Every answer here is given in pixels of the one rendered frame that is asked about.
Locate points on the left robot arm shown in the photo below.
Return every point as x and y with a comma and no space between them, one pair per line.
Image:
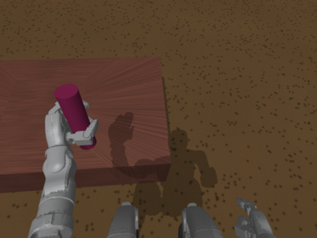
54,218

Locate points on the can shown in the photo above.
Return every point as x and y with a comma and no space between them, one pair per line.
71,103

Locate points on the right robot hand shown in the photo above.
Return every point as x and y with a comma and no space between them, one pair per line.
253,226

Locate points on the left robot hand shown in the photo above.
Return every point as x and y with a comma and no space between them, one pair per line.
58,131

